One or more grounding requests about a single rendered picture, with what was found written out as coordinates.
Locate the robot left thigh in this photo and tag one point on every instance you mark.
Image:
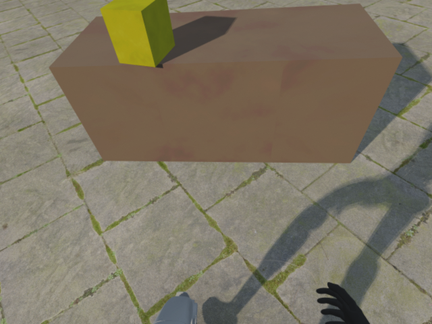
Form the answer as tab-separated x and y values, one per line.
178	310

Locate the pedestal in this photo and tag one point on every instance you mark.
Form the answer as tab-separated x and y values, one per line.
270	85

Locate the carton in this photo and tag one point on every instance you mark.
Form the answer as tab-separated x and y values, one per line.
140	30

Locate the left robot shin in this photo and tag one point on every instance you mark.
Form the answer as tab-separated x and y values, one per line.
182	294

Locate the robot right hand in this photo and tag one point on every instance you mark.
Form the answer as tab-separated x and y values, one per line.
349	311

